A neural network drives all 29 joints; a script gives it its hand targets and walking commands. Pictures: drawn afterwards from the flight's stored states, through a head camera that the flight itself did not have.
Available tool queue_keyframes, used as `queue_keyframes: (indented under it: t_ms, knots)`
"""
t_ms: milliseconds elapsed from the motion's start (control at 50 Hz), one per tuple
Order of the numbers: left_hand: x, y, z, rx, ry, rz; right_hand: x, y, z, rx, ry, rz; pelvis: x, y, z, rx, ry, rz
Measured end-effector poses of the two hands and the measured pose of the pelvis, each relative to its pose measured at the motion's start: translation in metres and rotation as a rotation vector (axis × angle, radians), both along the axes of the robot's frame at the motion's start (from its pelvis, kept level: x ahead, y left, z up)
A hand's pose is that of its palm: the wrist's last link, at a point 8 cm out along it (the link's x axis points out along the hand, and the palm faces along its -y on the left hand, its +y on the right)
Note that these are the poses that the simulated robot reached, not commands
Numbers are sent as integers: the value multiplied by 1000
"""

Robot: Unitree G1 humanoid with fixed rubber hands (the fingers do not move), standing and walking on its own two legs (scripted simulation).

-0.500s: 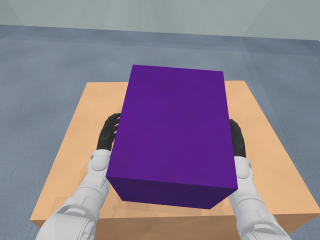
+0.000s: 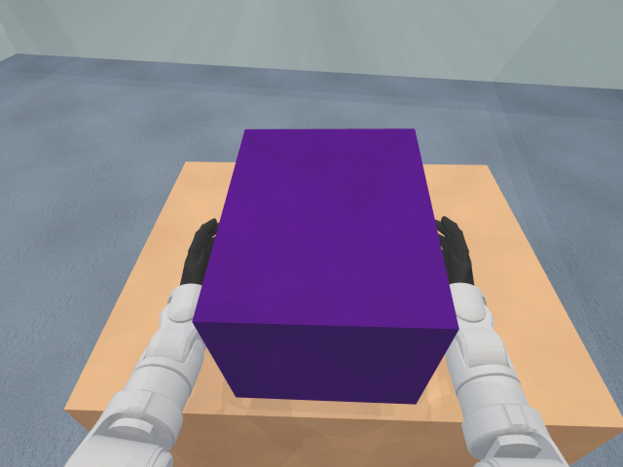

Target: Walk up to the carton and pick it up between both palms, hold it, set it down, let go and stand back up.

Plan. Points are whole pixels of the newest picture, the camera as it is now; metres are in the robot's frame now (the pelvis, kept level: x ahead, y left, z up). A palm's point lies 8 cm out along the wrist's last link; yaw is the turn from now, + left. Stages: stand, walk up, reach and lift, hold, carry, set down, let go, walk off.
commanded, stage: reach and lift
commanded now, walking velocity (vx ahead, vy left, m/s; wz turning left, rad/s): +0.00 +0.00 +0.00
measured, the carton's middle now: (326, 260) +0.40 -0.04 +0.08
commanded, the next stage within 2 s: hold in 1.50 s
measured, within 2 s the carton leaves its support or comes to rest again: neither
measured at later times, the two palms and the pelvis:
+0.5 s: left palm (176, 258) +0.36 +0.14 +0.14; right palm (459, 260) +0.33 -0.20 +0.14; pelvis +0.00 +0.01 +0.01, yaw +0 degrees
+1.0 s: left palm (154, 258) +0.35 +0.17 +0.15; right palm (438, 240) +0.36 -0.18 +0.15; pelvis +0.01 +0.00 +0.01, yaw +2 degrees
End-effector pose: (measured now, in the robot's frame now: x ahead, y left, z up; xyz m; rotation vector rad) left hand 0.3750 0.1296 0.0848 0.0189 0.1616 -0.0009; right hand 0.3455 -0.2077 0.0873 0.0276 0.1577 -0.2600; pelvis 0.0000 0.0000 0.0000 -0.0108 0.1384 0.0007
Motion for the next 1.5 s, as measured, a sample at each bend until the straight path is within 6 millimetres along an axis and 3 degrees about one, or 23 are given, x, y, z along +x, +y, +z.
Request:
queue_keyframes:
  t_ms: [220, 480, 860, 1500]
  knots:
    - [-8, 20, 31, 17, 18, 33, 6, 18, 31, -17, 24, 44, 3, 2, 6, 2, -83, 36]
    - [-15, 13, 56, 1, 27, -3, -13, 12, 48, 4, 26, 13, -2, 13, 6, 1, -177, 4]
    - [-18, 29, 62, -26, 30, 80, 11, 25, 59, -3, 23, 98, 3, 3, 7, -6, -178, 22]
    - [-25, 38, 81, -21, 14, 87, 9, 35, 75, 23, 6, 99, 4, 5, 7, -9, -209, 21]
